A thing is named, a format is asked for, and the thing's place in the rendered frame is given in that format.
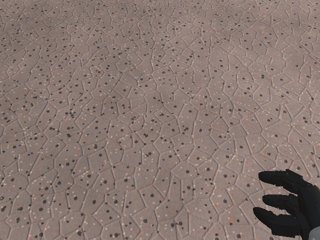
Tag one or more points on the robot right forearm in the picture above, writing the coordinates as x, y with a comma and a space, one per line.
314, 234

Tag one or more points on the right robot hand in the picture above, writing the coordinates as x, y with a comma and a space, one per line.
304, 209

